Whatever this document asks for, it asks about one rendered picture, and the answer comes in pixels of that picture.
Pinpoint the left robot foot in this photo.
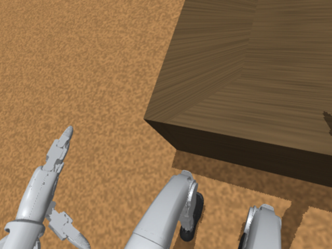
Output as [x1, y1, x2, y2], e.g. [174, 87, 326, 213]
[179, 192, 204, 242]

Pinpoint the left robot hand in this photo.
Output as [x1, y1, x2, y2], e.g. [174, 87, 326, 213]
[16, 126, 91, 249]

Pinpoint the left robot arm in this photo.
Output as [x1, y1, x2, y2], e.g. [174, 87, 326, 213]
[0, 219, 46, 249]

